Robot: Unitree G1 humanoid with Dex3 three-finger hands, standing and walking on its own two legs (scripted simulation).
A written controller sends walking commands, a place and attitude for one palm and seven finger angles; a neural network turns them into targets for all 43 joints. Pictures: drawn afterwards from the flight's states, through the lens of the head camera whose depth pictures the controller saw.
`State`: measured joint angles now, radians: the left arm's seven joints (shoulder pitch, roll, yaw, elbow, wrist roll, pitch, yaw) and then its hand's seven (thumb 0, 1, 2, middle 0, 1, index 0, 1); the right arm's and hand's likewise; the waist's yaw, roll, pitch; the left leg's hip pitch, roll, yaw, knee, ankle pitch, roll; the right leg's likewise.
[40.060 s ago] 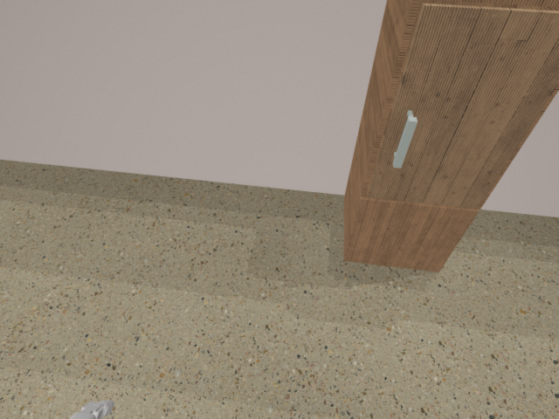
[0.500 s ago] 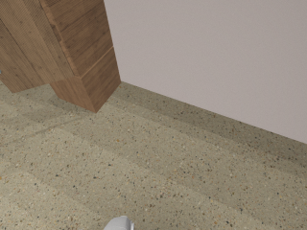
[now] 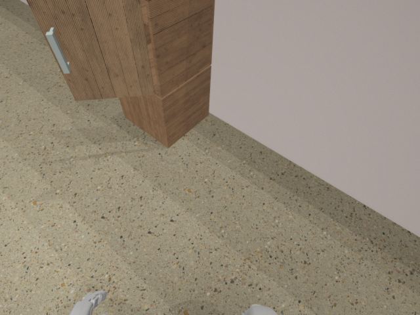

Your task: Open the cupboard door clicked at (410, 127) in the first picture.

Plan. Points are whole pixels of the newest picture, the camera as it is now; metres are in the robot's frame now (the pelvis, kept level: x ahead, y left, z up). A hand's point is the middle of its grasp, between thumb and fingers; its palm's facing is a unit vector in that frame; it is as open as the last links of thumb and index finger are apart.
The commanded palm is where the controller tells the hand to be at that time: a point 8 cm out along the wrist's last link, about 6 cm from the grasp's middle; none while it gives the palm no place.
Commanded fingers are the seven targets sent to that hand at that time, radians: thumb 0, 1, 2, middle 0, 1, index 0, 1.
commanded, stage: turn to face it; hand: left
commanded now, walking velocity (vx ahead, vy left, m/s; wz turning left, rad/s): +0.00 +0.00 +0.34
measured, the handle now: (59, 50) +0.98 +0.61 -0.09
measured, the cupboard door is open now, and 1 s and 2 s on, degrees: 49 49 49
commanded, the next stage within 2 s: take the last steps up to it in 0.24 s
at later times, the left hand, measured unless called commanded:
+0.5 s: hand out of the picture -0.03 +0.14 -0.16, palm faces +0.29 -0.93 -0.24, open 7.3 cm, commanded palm none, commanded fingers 0.00 0.90 0.90 -0.20 -0.30 -0.20 -0.30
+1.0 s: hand out of the picture +0.08 +0.28 -0.17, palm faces +0.34 -0.92 -0.19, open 7.4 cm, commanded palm none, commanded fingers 0.00 0.90 0.90 -0.20 -0.30 -0.20 -0.30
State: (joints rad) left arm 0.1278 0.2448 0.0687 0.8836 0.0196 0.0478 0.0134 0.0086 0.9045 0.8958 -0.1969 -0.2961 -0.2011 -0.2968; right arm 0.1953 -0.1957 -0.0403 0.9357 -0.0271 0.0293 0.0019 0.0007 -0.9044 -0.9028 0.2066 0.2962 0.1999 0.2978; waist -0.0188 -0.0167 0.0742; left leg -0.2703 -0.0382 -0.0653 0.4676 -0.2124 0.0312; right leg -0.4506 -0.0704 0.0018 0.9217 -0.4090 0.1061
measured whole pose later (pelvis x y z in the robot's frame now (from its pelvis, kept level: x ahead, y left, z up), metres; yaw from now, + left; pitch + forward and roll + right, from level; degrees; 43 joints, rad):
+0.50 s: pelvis +0.00 -0.05 +0.00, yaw +13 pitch +0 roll +2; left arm 0.30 0.16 0.05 0.99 0.03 -0.03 0.02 0.01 0.91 0.90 -0.20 -0.30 -0.21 -0.30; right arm 0.17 -0.22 -0.08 1.03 -0.02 0.07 0.02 0.00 -0.91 -0.90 0.20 0.30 0.19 0.30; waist 0.03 -0.01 0.06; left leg -0.39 0.02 0.00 0.94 -0.41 -0.06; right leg -0.15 -0.08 -0.20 0.44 -0.29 -0.03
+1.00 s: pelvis +0.08 +0.08 +0.00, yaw +17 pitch +0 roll +1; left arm 0.19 0.20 0.06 1.02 0.03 -0.01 0.00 0.01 0.91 0.90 -0.20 -0.30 -0.20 -0.30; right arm 0.34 -0.17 -0.03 1.06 -0.02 -0.05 -0.02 -0.01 -0.94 -0.90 0.20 0.30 0.20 0.30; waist 0.01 -0.04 0.04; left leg -0.03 -0.08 0.09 0.29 -0.27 0.09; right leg -0.60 -0.11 -0.06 1.10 -0.25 0.02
